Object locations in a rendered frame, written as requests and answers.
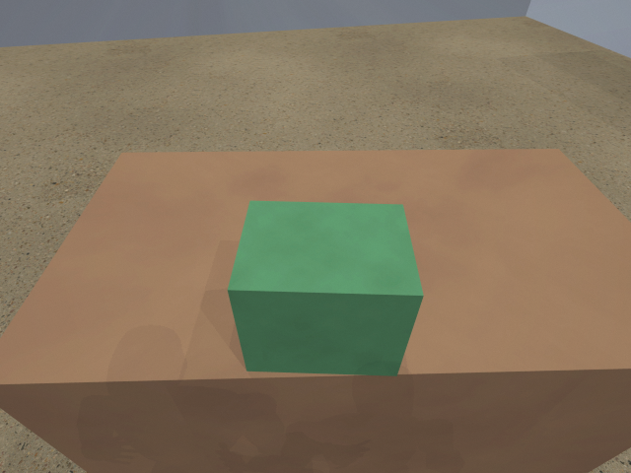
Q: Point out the carton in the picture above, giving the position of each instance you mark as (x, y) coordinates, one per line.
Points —
(322, 287)

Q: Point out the pedestal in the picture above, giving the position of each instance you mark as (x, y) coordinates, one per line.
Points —
(125, 356)

